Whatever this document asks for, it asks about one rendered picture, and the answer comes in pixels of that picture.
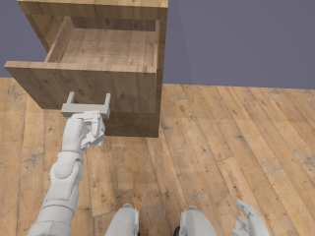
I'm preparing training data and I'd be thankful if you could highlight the robot right thigh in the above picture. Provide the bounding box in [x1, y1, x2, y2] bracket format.
[180, 209, 218, 236]

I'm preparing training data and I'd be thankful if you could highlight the left robot forearm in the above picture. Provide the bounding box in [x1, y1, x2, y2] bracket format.
[27, 150, 84, 236]

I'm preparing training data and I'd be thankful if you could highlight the drawer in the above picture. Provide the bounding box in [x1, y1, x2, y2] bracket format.
[4, 16, 158, 113]

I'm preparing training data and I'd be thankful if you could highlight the right robot hand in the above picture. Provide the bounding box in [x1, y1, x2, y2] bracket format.
[232, 200, 271, 236]

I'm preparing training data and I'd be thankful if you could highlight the handle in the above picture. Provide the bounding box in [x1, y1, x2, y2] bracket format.
[60, 91, 111, 119]

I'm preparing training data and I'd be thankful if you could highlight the robot thigh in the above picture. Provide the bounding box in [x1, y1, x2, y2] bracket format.
[180, 209, 218, 236]
[104, 207, 140, 236]

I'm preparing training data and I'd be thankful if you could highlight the robot left thigh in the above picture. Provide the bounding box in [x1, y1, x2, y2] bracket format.
[104, 207, 140, 236]

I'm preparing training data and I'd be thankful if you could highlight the left robot hand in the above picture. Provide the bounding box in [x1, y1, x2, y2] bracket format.
[62, 110, 105, 156]

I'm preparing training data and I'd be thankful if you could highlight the cabinet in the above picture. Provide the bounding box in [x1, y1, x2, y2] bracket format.
[17, 0, 168, 138]

